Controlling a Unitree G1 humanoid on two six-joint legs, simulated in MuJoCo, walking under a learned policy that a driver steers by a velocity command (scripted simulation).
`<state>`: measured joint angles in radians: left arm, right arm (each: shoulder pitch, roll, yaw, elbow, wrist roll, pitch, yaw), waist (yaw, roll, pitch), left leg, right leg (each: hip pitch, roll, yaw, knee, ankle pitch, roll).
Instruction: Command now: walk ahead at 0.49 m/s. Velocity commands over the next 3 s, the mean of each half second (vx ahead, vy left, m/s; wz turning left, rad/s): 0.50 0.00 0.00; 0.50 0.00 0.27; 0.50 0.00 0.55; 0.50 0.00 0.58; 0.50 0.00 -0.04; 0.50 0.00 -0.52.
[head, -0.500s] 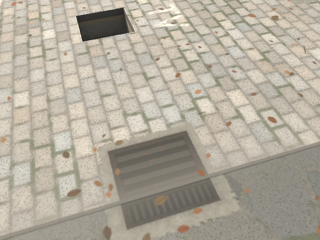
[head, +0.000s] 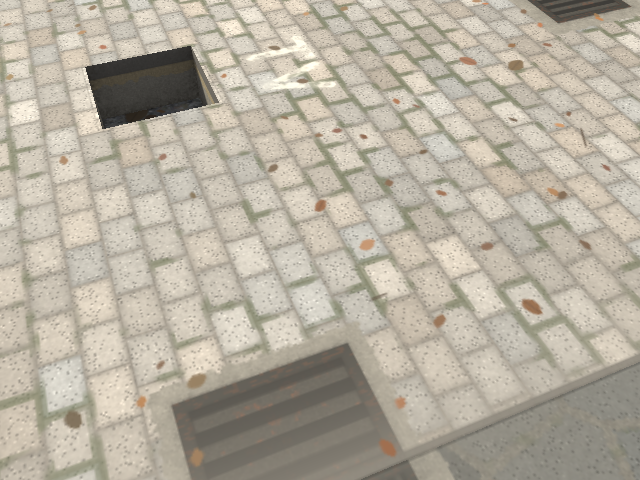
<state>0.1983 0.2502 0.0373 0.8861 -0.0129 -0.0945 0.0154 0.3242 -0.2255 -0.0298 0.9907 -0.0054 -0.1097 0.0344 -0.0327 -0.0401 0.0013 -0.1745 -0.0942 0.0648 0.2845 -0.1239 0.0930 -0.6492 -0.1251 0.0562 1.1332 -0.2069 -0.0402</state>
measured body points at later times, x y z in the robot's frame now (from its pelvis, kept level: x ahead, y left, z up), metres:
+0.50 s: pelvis +0.27 -0.08 +0.00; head +0.29 -0.10 +0.45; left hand +0.33 +0.18 -0.12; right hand +0.36 -0.35 -0.14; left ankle +0.28 +0.08 -0.66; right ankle +0.29 -0.16 -0.74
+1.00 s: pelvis +0.55 -0.01 -0.01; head +0.58 +0.01 +0.43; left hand +0.57 +0.27 -0.15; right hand +0.72 -0.25 -0.13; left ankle +0.60 +0.07 -0.74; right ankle +0.45 -0.17 -0.64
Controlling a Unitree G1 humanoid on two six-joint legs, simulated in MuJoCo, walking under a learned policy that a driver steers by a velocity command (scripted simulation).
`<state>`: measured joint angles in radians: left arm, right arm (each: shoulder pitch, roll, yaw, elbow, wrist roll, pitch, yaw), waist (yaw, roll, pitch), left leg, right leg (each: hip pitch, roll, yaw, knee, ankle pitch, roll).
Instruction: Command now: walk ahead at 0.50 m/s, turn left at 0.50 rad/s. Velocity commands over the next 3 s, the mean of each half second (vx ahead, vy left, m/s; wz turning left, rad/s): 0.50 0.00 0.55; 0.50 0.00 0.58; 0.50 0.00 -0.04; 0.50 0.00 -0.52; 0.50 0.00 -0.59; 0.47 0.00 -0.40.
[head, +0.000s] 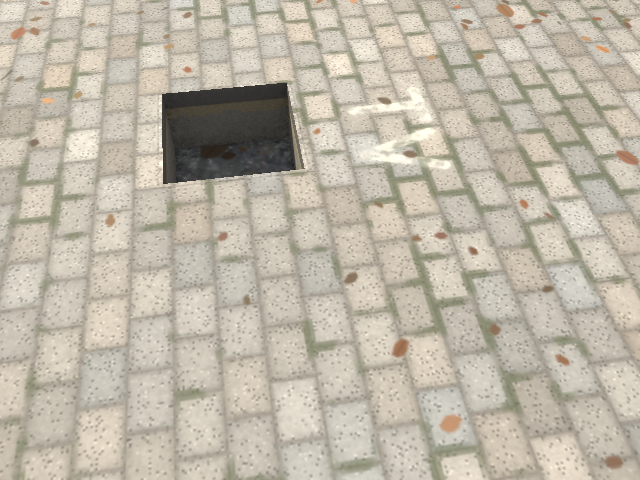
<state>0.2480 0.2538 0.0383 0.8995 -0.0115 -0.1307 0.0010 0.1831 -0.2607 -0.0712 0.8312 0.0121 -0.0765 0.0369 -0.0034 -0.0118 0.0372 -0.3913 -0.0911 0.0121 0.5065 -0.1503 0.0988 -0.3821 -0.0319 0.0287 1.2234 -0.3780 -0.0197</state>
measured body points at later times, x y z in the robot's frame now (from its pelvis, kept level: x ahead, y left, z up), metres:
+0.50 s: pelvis +0.28 -0.03 +0.00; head +0.30 -0.03 +0.45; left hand +0.37 +0.27 -0.08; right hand +0.42 -0.28 -0.12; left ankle +0.15 +0.07 -0.64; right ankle +0.36 -0.12 -0.73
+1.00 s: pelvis +0.49 +0.12 -0.01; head +0.52 +0.16 +0.44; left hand +0.39 +0.40 -0.13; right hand +0.79 +0.01 -0.09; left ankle +0.51 +0.22 -0.73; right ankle +0.45 -0.09 -0.63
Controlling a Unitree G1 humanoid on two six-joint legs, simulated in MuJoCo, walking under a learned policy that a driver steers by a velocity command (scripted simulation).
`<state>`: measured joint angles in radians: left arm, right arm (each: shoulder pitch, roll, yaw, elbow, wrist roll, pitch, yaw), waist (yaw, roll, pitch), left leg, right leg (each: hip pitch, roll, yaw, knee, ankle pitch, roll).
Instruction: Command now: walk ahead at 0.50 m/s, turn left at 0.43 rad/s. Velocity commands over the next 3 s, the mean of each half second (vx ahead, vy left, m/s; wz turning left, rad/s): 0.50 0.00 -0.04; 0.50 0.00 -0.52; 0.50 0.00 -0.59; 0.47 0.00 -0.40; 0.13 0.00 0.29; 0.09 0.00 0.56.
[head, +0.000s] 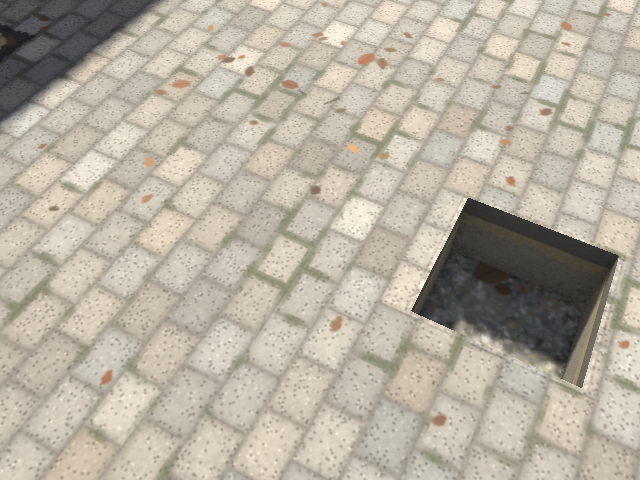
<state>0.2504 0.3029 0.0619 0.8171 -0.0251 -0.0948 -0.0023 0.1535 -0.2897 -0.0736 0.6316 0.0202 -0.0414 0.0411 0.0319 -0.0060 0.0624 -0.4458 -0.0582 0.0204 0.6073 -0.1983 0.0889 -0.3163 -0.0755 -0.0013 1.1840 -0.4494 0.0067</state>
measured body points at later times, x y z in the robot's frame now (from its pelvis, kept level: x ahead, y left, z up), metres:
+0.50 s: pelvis +0.30 -0.05 -0.01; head +0.33 -0.06 +0.44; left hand +0.51 +0.18 -0.10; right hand +0.31 -0.34 -0.13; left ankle +0.09 +0.07 -0.69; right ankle +0.41 -0.14 -0.72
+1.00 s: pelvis +0.59 -0.07 +0.00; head +0.61 -0.07 +0.45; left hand +0.73 +0.19 -0.12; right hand +0.70 -0.38 -0.06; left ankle +0.72 +0.01 -0.72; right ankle +0.41 -0.14 -0.70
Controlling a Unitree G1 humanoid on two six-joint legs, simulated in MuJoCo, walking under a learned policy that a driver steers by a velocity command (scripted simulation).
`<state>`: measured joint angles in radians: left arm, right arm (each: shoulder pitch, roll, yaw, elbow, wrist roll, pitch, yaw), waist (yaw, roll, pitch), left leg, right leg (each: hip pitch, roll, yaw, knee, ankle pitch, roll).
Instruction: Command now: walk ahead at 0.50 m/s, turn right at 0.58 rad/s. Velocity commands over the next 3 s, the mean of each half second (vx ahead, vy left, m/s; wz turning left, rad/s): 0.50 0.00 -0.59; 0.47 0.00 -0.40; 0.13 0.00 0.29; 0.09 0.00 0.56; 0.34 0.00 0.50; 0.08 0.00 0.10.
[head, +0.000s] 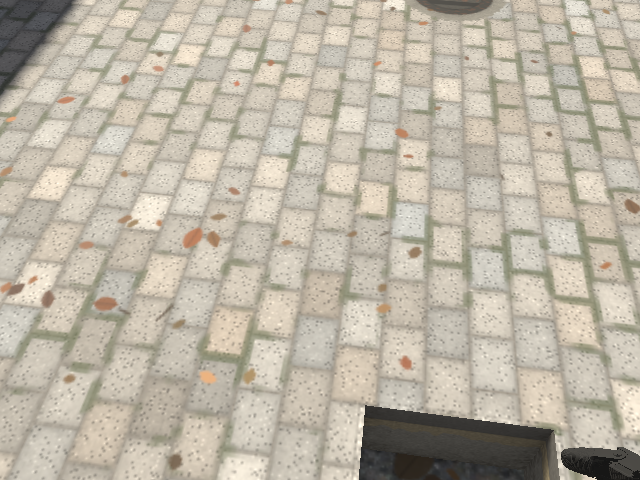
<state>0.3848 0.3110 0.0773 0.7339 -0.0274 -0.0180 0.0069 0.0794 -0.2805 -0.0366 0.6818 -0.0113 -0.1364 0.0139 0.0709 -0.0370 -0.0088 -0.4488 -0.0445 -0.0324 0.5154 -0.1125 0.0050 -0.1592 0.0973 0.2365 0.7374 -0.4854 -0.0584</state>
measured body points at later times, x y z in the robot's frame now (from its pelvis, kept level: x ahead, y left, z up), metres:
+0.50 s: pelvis +0.24 -0.06 -0.03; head +0.25 -0.07 +0.42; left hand +0.53 +0.12 -0.08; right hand +0.14 -0.33 -0.15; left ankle +0.09 +0.13 -0.72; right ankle +0.30 -0.26 -0.67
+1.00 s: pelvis +0.53 -0.30 -0.23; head +0.55 -0.33 +0.21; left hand +0.54 -0.05 -0.37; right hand +0.60 -0.53 -0.35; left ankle +0.62 -0.21 -0.52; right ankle +0.41 -0.31 -0.96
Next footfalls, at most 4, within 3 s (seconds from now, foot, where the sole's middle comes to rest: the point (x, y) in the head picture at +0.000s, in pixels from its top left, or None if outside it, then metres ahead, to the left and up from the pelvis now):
0.70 right None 0.45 -0.32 -1.00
1.12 left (499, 365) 0.77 -0.33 -0.76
1.56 right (609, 315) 0.93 -0.61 -0.76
2.04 left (508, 338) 0.85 -0.36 -0.76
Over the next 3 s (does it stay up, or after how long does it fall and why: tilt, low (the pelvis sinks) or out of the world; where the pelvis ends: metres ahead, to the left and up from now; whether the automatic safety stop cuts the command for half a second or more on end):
stays up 1.12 -0.40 0.01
